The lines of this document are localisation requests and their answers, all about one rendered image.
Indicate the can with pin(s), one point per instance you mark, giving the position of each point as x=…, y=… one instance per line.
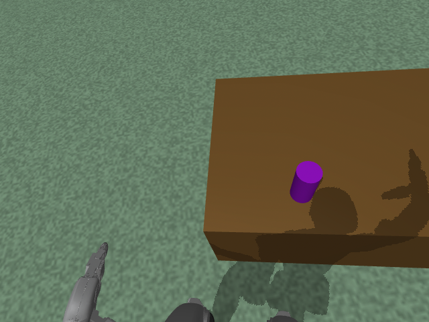
x=306, y=179

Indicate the left robot hand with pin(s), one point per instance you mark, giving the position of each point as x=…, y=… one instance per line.
x=82, y=303

